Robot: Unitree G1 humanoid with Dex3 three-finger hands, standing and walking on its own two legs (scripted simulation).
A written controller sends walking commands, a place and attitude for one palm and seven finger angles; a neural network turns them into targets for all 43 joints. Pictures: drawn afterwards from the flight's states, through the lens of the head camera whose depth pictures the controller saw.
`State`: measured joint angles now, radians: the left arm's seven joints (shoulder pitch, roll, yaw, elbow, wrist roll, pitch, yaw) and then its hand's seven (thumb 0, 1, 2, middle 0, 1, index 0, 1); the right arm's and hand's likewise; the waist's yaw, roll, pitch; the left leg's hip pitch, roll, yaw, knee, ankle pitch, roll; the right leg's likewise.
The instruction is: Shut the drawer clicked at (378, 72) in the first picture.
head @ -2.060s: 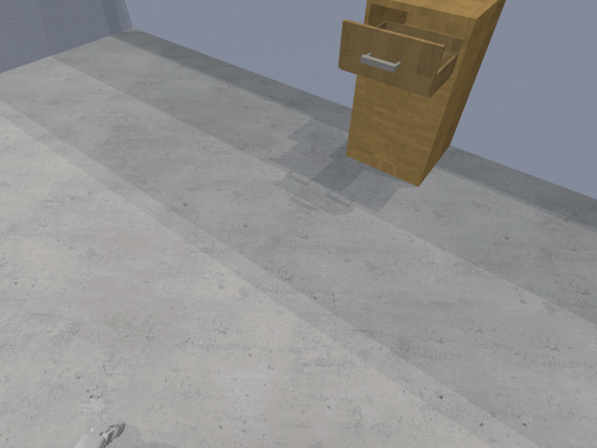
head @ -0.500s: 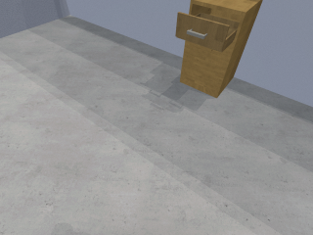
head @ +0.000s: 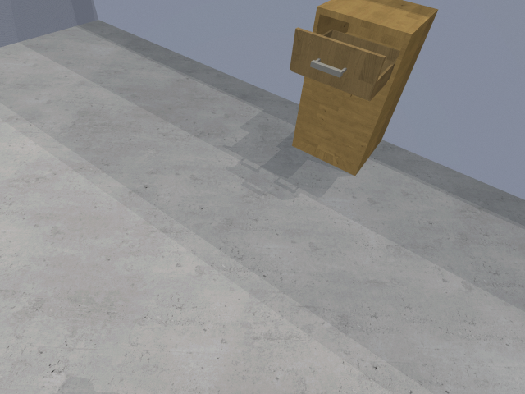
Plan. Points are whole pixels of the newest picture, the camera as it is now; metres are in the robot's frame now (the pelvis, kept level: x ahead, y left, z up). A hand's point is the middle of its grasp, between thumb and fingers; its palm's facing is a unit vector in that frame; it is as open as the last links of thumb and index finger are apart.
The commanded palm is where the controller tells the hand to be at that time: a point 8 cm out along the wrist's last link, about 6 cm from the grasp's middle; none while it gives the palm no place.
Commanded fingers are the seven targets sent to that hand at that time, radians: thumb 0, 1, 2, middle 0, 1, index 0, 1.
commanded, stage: walk to a spot facing it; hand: left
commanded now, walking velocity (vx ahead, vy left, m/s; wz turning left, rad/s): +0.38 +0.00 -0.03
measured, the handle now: (328, 66) +1.32 -0.23 -0.09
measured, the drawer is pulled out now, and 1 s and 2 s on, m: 0.23 0.23 0.23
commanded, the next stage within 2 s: turn to face it in 1.28 s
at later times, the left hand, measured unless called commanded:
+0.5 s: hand (197, 323) +0.29 +0.13 -0.17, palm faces +0.06 -0.97 -0.21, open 7.2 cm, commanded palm none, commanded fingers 0.00 0.90 0.90 -0.20 -0.30 -0.20 -0.30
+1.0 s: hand (185, 265) +0.42 +0.18 -0.18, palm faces +0.11 -0.98 -0.17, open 7.4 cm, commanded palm none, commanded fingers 0.00 0.90 0.90 -0.20 -0.30 -0.20 -0.30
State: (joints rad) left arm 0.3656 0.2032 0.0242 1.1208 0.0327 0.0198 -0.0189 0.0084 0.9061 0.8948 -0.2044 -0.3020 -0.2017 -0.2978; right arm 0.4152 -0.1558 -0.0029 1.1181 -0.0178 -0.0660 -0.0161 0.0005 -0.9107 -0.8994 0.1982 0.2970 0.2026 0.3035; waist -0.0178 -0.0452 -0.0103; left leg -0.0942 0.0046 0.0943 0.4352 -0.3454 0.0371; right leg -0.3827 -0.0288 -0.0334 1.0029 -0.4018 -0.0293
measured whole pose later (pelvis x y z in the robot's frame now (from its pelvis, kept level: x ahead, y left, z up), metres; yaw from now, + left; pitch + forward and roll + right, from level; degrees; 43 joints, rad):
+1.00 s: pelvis +0.44 +0.00 +0.00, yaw +2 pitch -1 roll +1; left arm 0.32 0.17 0.06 1.09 0.03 -0.02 -0.01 0.01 0.91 0.90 -0.20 -0.30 -0.20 -0.30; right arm 0.25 -0.16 -0.06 1.04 -0.02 -0.09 -0.03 -0.02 -0.96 -0.90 0.20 0.30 0.20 0.30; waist 0.02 -0.03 0.05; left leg -0.20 0.03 0.18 0.45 -0.23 0.04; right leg -0.51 -0.10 -0.06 1.16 -0.32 -0.01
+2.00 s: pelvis +0.70 -0.03 +0.00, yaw -14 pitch -1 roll -1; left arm 0.21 0.24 0.12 0.97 0.03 0.07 -0.01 0.00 0.91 0.90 -0.20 -0.30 -0.20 -0.30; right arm 0.15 -0.15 -0.04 0.95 -0.02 -0.01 -0.04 -0.01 -0.93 -0.90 0.20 0.30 0.21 0.30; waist 0.03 -0.02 0.07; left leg -0.24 0.13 0.30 0.49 -0.22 0.03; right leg -0.47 -0.08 -0.05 1.10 -0.40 0.06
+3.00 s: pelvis +0.73 -0.11 +0.01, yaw -32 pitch +0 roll +0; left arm 0.25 0.21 0.06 1.03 0.03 0.02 -0.02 0.01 0.91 0.90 -0.20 -0.30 -0.20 -0.30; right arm 0.40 -0.13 0.00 1.07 -0.02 -0.05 -0.03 0.00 -0.91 -0.90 0.20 0.30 0.20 0.30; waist -0.01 -0.02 0.02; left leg -0.01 0.02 0.08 0.30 -0.29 0.01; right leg -0.48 -0.06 -0.03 0.87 -0.31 0.01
